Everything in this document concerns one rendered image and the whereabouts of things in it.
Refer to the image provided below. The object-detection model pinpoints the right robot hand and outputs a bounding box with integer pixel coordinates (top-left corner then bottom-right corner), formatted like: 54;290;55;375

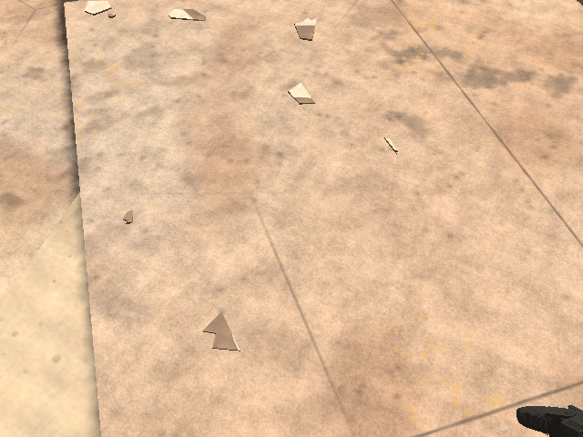
517;405;583;437

